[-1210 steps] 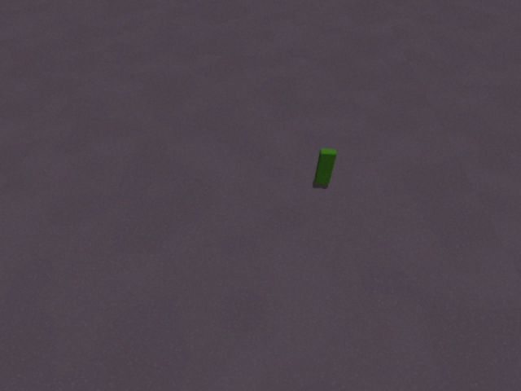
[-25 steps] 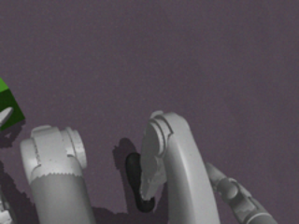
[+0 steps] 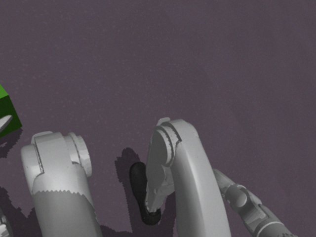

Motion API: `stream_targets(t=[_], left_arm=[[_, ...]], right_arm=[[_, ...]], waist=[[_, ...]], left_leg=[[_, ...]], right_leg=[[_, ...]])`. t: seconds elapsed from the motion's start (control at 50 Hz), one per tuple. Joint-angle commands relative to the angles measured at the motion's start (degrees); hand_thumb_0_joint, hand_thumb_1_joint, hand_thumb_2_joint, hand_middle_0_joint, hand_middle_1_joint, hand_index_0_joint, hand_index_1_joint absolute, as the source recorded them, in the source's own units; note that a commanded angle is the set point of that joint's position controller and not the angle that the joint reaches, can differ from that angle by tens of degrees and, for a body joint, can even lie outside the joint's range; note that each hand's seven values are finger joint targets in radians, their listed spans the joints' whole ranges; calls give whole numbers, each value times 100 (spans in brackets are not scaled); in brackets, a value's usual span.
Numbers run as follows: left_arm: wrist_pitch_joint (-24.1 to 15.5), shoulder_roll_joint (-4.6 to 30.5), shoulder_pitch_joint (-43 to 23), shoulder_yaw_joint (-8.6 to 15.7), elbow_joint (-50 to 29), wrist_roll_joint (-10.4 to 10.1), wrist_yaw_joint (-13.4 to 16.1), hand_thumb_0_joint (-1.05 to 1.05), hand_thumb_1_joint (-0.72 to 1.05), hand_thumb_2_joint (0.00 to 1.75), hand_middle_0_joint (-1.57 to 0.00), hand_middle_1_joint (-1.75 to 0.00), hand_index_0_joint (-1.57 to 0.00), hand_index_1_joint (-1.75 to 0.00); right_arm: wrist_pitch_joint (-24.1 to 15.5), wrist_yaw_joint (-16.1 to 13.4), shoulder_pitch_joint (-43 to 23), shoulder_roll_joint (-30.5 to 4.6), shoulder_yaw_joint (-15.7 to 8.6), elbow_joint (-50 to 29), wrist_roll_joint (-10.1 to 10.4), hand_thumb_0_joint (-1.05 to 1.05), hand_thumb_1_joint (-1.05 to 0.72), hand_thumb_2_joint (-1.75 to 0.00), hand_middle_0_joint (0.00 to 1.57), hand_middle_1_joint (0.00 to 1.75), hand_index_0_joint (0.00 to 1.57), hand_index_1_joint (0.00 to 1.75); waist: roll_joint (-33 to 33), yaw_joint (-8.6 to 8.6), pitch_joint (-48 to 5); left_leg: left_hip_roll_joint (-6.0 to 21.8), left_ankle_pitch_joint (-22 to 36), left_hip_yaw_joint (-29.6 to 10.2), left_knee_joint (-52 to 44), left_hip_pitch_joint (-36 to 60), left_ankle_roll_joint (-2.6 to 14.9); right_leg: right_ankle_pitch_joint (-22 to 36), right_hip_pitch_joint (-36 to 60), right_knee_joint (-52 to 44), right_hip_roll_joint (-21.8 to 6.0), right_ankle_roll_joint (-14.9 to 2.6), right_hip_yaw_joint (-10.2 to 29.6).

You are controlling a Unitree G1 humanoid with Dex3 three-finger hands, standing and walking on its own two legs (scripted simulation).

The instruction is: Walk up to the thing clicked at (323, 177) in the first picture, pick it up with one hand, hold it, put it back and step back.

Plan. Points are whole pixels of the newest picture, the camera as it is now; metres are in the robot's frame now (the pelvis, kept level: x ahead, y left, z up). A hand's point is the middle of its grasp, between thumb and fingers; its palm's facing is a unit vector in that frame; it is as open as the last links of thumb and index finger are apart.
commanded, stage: open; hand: left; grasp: from the side
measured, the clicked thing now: out of the picture +0.39 +0.28 -0.17
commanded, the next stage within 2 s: withdraw in 0.26 s
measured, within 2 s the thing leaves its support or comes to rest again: neither
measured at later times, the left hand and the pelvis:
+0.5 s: hand out of the picture +0.38 +0.31 -0.15, palm faces +0.43 -0.90 +0.02, open 17.1 cm; pelvis +0.00 +0.00 +0.00, yaw +0 degrees
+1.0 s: hand out of the picture +0.35 +0.37 -0.05, palm faces +0.37 -0.92 -0.13, open 17.5 cm; pelvis +0.00 -0.01 +0.04, yaw +4 degrees
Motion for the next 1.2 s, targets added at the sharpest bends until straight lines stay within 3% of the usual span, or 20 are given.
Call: stream_targets(t=[0.0,0.22,0.36,0.48,0.56,0.62,0.64,0.66,0.7,0.78,0.82,0.88,0.9,0.92,0.94,0.96,1.0,1.04,1.1,1.18], left_arm=[[-369,816,-1051,-37,-789,42,-12,0,-32,37,-74,-59,-76,-58],[-355,793,-1058,-57,-975,131,125,0,-60,1,-31,-13,-31,-13],[-336,813,-967,-29,-876,109,149,0,-61,0,-10,-2,-10,-2],[-235,1481,-998,381,-1694,221,29,0,-55,2,-7,0,-7,0],[135,1501,-988,412,-2450,101,-170,0,-55,1,-7,0,-7,0],[574,1191,-1058,230,-2531,40,-380,0,-57,2,-6,-1,-7,0],[718,1339,-1032,342,-2560,18,-451,0,-58,1,-7,-2,-8,-1],[853,1105,-1103,115,-2638,9,-531,0,-59,1,-6,-1,-7,0],[1149,943,-741,75,-2309,-46,-702,0,-61,0,-6,-2,-8,0],[1413,921,-865,224,-3172,-359,-1059,0,-59,0,-5,0,-7,0],[1678,533,-309,36,-2535,-419,-1241,0,-55,0,-5,0,-7,0],[1726,608,-627,222,-2776,-588,-1374,0,-45,4,-3,0,-2,0],[2130,2271,-212,855,-2559,452,-1033,0,-45,4,-5,-1,-4,-1],[2278,2098,-546,817,-3147,395,-909,0,-46,4,-5,-1,-4,-1],[2454,1094,-477,186,-2829,420,-938,0,-47,5,-5,-2,-5,-2],[2587,853,-476,62,-2918,458,-935,0,-49,5,-6,-2,-6,-3],[2944,1858,-589,589,-3596,667,-675,0,-52,5,-8,-2,-7,-3],[3273,2330,-703,738,-4233,858,-526,0,-54,5,-9,-4,-8,-5],[3818,1821,-129,526,-3985,942,-283,0,-54,6,-5,-6,-5,-6],[4440,1088,688,167,-4211,1040,-3,0,-60,3,-5,-5,-4,-5]], right_arm=[[-11,-99,127,-1947,-695,-177,22,0,-91,-89,20,30,20,30],[24,-88,129,-1941,-712,-177,-14,0,-93,-90,20,30,20,30],[-4,-90,99,-1938,-720,-190,12,0,-91,-90,20,30,20,30],[84,-144,206,-1903,-786,-228,21,0,-90,-90,20,30,20,30],[136,-202,413,-1857,-981,-249,191,0,-91,-90,20,30,20,30],[176,-262,602,-1792,-1154,-287,364,0,-90,-90,20,30,20,30],[197,-298,690,-1845,-1257,-242,426,0,-90,-90,20,30,20,30],[207,-304,749,-1744,-1266,-231,484,0,-90,-90,20,30,20,30],[230,-324,844,-1679,-1350,-236,608,0,-89,-90,20,30,20,30],[188,-389,990,-1604,-1581,-311,836,0,-87,-89,20,30,20,30],[151,-400,991,-1555,-1643,-353,963,0,-87,-89,20,30,20,30],[77,-452,964,-1463,-1712,-375,1103,0,-80,-88,21,30,20,30],[210,-540,1170,-1354,-1995,-201,1269,0,-88,-90,20,30,20,30],[299,-564,1190,-1344,-2058,-358,1299,0,-90,-90,20,30,20,30],[329,-529,1272,-1248,-2102,-365,1344,0,-90,-90,20,30,20,30],[362,-495,1284,-1203,-2140,-361,1379,0,-91,-91,20,30,20,30],[404,-604,1458,-1129,-2238,-312,1511,0,-95,-92,20,30,20,30],[496,-651,1600,-1077,-2370,-330,1553,0,-97,-92,20,30,20,30],[528,-748,1528,-883,-2501,-421,1682,0,-90,-90,20,30,20,30],[578,-823,1643,-796,-2677,-608,1784,0,-90,-90,20,30,20,30]], waist=[[2794,-370,-3051],[2924,-387,-3151],[2732,-373,-3053],[3233,-119,-3567],[3700,43,-3964],[3579,-26,-3951],[3701,34,-3885],[3632,-9,-3843],[3269,83,-3673],[3074,319,-4140],[2931,325,-4068],[2496,329,-3894],[3065,889,-4589],[3474,842,-5003],[3278,571,-4772],[3122,559,-4689],[3471,879,-5208],[3517,943,-5601],[2880,922,-5189],[2380,970,-5433]], left_leg=[[238,419,551,-2011,2187,-94],[272,524,504,-2045,2379,-124],[274,382,525,-2022,2228,-81],[294,714,614,-2117,2556,-108],[268,732,710,-2323,2710,-129],[265,718,716,-2448,2690,-111],[261,668,727,-2525,2692,-119],[256,578,728,-2566,2630,-104],[219,354,759,-2604,2353,-45],[163,241,872,-2722,2370,24],[157,345,856,-2803,2404,16],[133,154,923,-2754,2002,110],[134,340,1146,-3179,2737,80],[195,506,1146,-3314,3038,32],[168,449,1149,-3370,2936,29],[154,354,1172,-3433,2826,42],[147,627,1261,-3587,3269,37],[121,688,1394,-3648,3403,77],[66,288,1549,-3908,3053,176],[55,422,1563,-4323,3402,199]], right_leg=[[845,1262,-994,190,-475,-643],[928,1249,-966,188,-471,-648],[831,1236,-1041,202,-459,-651],[1014,1392,-984,184,-496,-534],[1046,1327,-998,131,-549,-403],[1035,1061,-1078,99,-552,-359],[990,941,-1084,85,-565,-344],[899,824,-1100,59,-566,-329],[674,721,-1201,54,-559,-315],[559,842,-1368,16,-564,-204],[567,670,-1336,10,-591,-197],[416,691,-1485,10,-588,-125],[351,953,-1783,-63,-615,106],[447,991,-1720,-50,-633,155],[443,829,-1785,-65,-625,167],[370,759,-1845,-61,-648,161],[495,902,-1927,-97,-662,298],[526,1141,-2090,-129,-669,458],[190,1357,-2615,-132,-635,622],[239,1774,-3138,-164,-602,679]])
